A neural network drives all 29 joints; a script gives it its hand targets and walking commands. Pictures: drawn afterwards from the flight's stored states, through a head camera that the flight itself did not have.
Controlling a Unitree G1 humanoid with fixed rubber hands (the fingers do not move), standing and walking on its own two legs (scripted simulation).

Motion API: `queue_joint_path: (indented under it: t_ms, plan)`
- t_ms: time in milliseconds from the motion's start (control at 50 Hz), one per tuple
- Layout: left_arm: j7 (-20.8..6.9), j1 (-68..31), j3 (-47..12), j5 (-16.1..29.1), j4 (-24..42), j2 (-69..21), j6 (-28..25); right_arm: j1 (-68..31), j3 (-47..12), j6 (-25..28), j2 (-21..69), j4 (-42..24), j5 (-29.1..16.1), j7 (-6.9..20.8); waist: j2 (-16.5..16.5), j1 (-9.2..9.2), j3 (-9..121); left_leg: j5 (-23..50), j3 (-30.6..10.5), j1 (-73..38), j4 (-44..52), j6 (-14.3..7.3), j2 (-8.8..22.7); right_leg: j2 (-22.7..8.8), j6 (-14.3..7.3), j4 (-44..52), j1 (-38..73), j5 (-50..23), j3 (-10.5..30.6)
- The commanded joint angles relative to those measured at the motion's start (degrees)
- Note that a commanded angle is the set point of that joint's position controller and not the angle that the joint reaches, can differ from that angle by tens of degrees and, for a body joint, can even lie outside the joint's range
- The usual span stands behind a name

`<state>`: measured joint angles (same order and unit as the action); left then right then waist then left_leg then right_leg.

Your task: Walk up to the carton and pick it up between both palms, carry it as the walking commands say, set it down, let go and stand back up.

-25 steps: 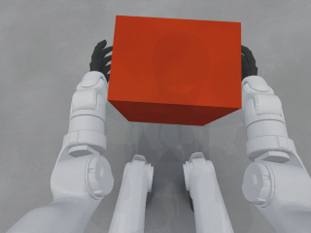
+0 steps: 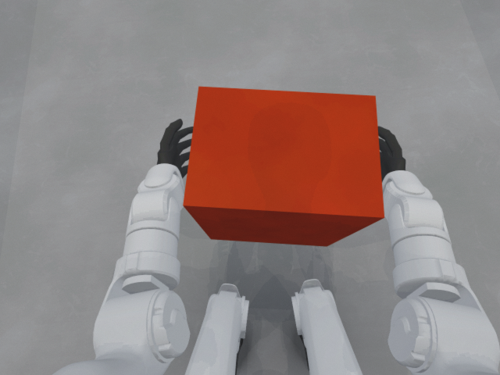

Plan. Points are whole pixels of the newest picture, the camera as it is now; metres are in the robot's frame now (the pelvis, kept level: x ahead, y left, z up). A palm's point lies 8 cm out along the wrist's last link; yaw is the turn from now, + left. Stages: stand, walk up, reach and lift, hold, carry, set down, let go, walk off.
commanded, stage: reach and lift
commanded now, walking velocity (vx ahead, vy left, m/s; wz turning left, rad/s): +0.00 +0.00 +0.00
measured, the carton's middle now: (275, 182) +0.44 -0.02 -0.13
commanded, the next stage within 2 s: none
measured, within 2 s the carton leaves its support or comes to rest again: neither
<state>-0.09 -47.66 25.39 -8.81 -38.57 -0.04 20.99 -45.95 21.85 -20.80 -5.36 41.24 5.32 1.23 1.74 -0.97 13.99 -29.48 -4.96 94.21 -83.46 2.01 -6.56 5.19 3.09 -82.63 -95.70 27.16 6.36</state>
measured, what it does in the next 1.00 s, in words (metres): rises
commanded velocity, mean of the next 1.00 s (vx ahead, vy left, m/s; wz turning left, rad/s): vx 0.00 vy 0.00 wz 0.00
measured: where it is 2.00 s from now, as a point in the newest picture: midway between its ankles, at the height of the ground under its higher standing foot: (271, 354)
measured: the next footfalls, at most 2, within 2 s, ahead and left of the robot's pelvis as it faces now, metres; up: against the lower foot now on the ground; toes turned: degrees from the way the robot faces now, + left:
none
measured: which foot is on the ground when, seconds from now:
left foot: down 0.00-1.00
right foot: down 0.00-1.00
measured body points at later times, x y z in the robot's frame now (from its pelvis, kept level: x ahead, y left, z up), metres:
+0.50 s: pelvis +0.02 +0.00 +0.07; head +0.19 -0.01 +0.48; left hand +0.44 +0.16 +0.01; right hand +0.41 -0.19 -0.01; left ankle +0.06 +0.12 -0.55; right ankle +0.08 -0.13 -0.55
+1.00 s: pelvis +0.04 +0.00 +0.13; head +0.15 -0.01 +0.56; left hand +0.41 +0.16 +0.09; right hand +0.39 -0.20 +0.07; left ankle +0.06 +0.12 -0.55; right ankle +0.08 -0.13 -0.55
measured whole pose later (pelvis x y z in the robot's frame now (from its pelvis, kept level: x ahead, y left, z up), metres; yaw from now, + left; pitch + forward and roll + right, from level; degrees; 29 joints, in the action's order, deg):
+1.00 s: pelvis +0.04 +0.00 +0.13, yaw -1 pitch +23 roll +0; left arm -2.8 -28.6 23.3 -11.0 -33.8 -4.2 21.2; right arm -26.5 18.7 -21.7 -0.2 35.2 7.2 1.4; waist 1.0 -1.0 10.7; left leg -22.0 -7.3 52.6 -52.2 1.0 -4.9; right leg 4.5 1.7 -51.4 -53.9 20.0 7.8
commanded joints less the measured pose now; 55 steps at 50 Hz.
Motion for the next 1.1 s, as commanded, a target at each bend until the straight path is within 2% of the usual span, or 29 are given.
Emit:
queue_joint_path:
  t_ms: [0,20,40,60,80,120,160,180,200,240,260,280,300,320,360,420,440,460,500,680,700,740,820,920,960,980,1000,1040,1080]
  plan:
    - [-12.52,-35.08,-32.49,8.16,2.0,-55.46,-3.08,-38.31,-28.79,1.95,63.69,-6.94,-7.42,12.38,-5.52,-0.8,50.11,21.88,6.65,-23.84,9.91,-0.23,-3.21,3.79,0.41,9.57,36.26,-23.15,-7.8]
    - [-12.4,-35.1,-33.71,9.01,3.55,-55.42,-3.42,-37.94,-28.84,2.19,62.28,-7.32,-7.47,12.19,-4.71,-1.58,51.74,23.2,5.87,-26.2,10.2,0.06,-2.88,4.02,0.19,9.23,37.47,-24.37,-7.73]
    - [-12.43,-33.57,-31.8,7.94,-0.39,-54.71,-2.8,-38.23,-28.65,2.26,62.13,-7.34,-7.57,11.94,-4.48,-0.76,49.16,19.9,6.14,-26.44,11.08,-0.17,-2.86,3.64,0.25,10.68,36.44,-21.03,-7.56]
    - [-12.78,-33.82,-32.26,8.09,1.69,-54.05,-3.35,-36.91,-29.43,2.35,63.24,-6.78,-7.44,11.54,-5.42,0.2,48.54,19.92,6.68,-24.06,11.23,-0.21,-2.89,3.77,0.48,11.23,38.9,-21.68,-7.37]
    - [-12.6,-33.68,-33.15,7.88,2.09,-55.07,-3.2,-36.29,-29.25,2.52,62.51,-6.91,-7.53,11.58,-2.84,0.06,48.68,20.41,6.53,-26.45,11.87,-0.02,-2.96,3.78,-0.02,11.48,37.34,-21.58,-6.75]
    - [-12.76,-33.63,-32.86,8.09,1.65,-55.18,-3.24,-35.17,-29.81,2.11,63.4,-5.81,-7.72,11.45,-2.18,0.93,47.44,17.13,6.51,-26.76,13.26,-0.24,-2.7,3.46,-0.09,12.58,39.49,-18.41,-6.46]
    - [-12.97,-31.45,-33.92,7.96,2.45,-56.24,-3.25,-32.86,-30.56,2.12,64.79,-7.29,-7.35,10.96,-4.45,-0.42,48.94,20.55,5.99,-28.9,14.3,-0.37,-2.82,3.8,0.34,14.29,42.73,-22.49,-6.8]
    - [-12.86,-28.73,-34.05,7.46,1.64,-55.24,-3.27,-33.44,-31.66,2.51,65.4,-8.63,-8.67,10.93,-3.19,1.8,48.34,21.64,5.73,-30.27,14.71,-0.74,-2.64,3.78,0.69,13.98,42.42,-23.29,-6.33]
    - [-13.01,-31.79,-35.74,9.03,4.46,-57.14,-3.44,-33.89,-32.01,2.71,65.24,-9.7,-9.01,11.04,-1.82,0.81,51.47,21.22,5.95,-31.63,14.71,-0.4,-2.77,4.02,0.17,14.13,43.98,-22.85,-5.96]
    - [-12.84,-28.2,-33.91,7.19,1.31,-56.61,-2.92,-31.66,-29.77,2.64,64.5,-7.98,-7.59,10.94,-0.75,0.28,46.59,20.51,5.23,-31.95,15.96,-0.44,-2.62,3.84,-0.12,15.19,41.89,-21.55,-5.48]
    - [-12.88,-26.94,-33.44,6.87,2.18,-56.08,-2.82,-30.73,-29.26,2.18,64.17,-7.68,-6.65,10.92,-2.65,-0.06,47.59,21.13,5.36,-32.6,16.57,-0.35,-2.56,4.11,0.05,15.69,42.61,-21.73,-6.24]
    - [-13.01,-26.03,-34.58,7.57,1.75,-58.69,-2.82,-29.99,-29.67,2.85,62.98,-8.04,-7.29,10.87,0.26,-0.58,46.9,21.8,4.64,-34.35,17.26,-0.01,-2.38,3.61,-0.52,16.36,43.85,-22.03,-5.2]
    - [-12.93,-26.49,-34.85,7.24,3.01,-57.52,-3.05,-27.7,-29.44,2.55,64.17,-5.83,-6.43,11.19,-0.99,-0.65,44.11,21.07,4.76,-33.89,17.96,0.05,-2.48,3.68,-0.51,17.13,43.02,-21.93,-5.57]
    - [-13.31,-25.68,-36.31,8.48,3.92,-58.68,-3.17,-29.99,-31.92,3.04,64.41,-10.21,-7.58,11.16,-2.4,-0.44,47.74,22.53,4.58,-35.17,17.96,-0.08,-2.56,3.63,-0.15,17.45,46.9,-23.51,-5.66]
    - [-13.25,-26.22,-35.47,8.18,3.81,-58.27,-3.15,-28.06,-30.81,2.83,64.08,-9.01,-6.83,11.14,-2.07,-1.46,45.95,21.89,4.17,-36.7,19.05,-0.06,-2.01,3.68,-0.35,18.78,46.48,-22.79,-5.22]
    - [-13.27,-21.97,-34.46,7.2,1.57,-58.15,-2.96,-24.47,-30.11,2.67,63.46,-7.42,-5.73,11.06,-2.97,-1.51,39.86,22.72,3.83,-37.5,21.31,-0.08,-1.82,3.2,-0.42,21.17,45.79,-22.71,-5.47]
    - [-13.0,-19.77,-33.94,5.8,0.8,-58.11,-2.83,-26.58,-31.81,3.13,64.87,-9.8,-6.44,11.4,-1.79,0.91,40.44,22.34,3.56,-38.74,22.26,-0.27,-1.87,3.24,-0.62,20.93,46.12,-22.21,-5.14]
    - [-12.99,-19.96,-35.42,6.49,2.18,-58.37,-2.75,-23.92,-31.53,2.84,63.33,-9.66,-6.44,11.51,-1.47,-0.58,40.5,23.92,3.48,-39.71,23.06,0.02,-1.88,3.19,-0.49,22.0,47.99,-24.17,-5.15]
    - [-12.85,-21.0,-36.06,7.23,3.8,-58.99,-3.3,-25.05,-32.55,3.37,63.52,-11.71,-6.93,11.75,-2.46,-0.9,41.57,26.08,2.3,-42.78,24.01,-0.08,-1.64,3.37,-0.67,22.59,49.19,-26.04,-5.01]
    - [-12.42,-14.61,-35.36,5.09,2.61,-59.17,-2.51,-21.02,-33.26,3.16,63.72,-11.25,-7.07,12.75,-0.65,0.98,37.46,26.29,1.96,-49.38,29.34,-0.21,-1.14,2.48,-1.25,27.35,53.11,-25.33,-4.1]
    - [-12.55,-15.37,-36.57,5.74,4.1,-58.41,-2.67,-22.78,-33.73,3.24,63.87,-12.13,-7.26,13.05,-2.31,0.68,36.96,26.5,1.14,-51.38,29.99,-0.54,-0.76,2.54,-0.91,27.84,52.37,-24.63,-4.56]
    - [-12.67,-15.34,-36.2,5.27,3.23,-59.82,-1.77,-19.08,-31.47,2.52,62.91,-10.52,-5.87,12.91,0.26,-0.98,34.13,24.37,1.54,-52.17,31.92,0.13,-0.75,2.56,-1.85,29.74,53.95,-23.45,-4.13]
    - [-13.27,-14.29,-35.4,4.68,3.97,-58.85,-1.3,-17.32,-29.97,1.49,63.61,-9.28,-4.48,13.0,-0.83,-2.15,32.1,23.29,1.37,-53.97,34.5,-0.12,-0.41,2.25,-1.68,32.55,57.7,-22.92,-3.79]
    - [-13.82,-12.92,-34.92,4.24,4.25,-58.39,-1.14,-17.72,-32.04,1.17,64.9,-11.77,-4.64,13.39,-0.51,0.27,30.67,26.38,1.77,-56.86,36.85,-0.5,-0.14,1.77,-1.71,35.02,62.15,-26.34,-2.83]
    - [-13.85,-8.55,-34.8,4.18,3.31,-59.44,-0.45,-16.67,-33.49,0.76,64.7,-13.29,-5.34,13.23,-3.21,0.09,29.96,28.9,1.15,-59.29,38.56,-0.59,-0.06,1.72,-1.29,36.86,65.49,-28.49,-3.26]
    - [-13.66,-10.41,-34.58,3.5,4.0,-58.7,-0.32,-13.26,-31.35,0.64,64.65,-10.68,-4.47,13.29,-0.01,-0.39,27.09,26.42,1.33,-59.37,38.89,-0.27,-0.27,1.61,-1.9,36.99,63.27,-26.12,-2.83]
    - [-13.94,-11.22,-37.01,5.2,7.36,-59.22,-0.69,-14.18,-32.87,0.89,64.78,-13.01,-5.01,13.3,-0.85,-0.91,31.05,29.86,0.82,-62.74,39.76,-0.13,-0.06,1.63,-1.84,37.76,66.96,-29.54,-2.79]
    - [-14.04,-7.83,-33.94,2.89,5.49,-56.38,-0.11,-12.43,-31.4,0.21,64.2,-12.37,-3.42,13.07,-2.35,-0.26,27.08,28.6,1.26,-61.26,40.6,-0.29,-0.11,1.54,-1.64,39.25,68.42,-29.05,-2.73]
    - [-13.83,-8.36,-35.87,3.15,6.69,-56.92,0.15,-10.67,-32.21,-0.05,65.25,-12.93,-3.78,12.95,-0.37,-0.23,25.77,29.12,1.22,-64.28,42.5,-0.38,-0.15,1.53,-1.67,40.89,69.49,-29.58,-2.35]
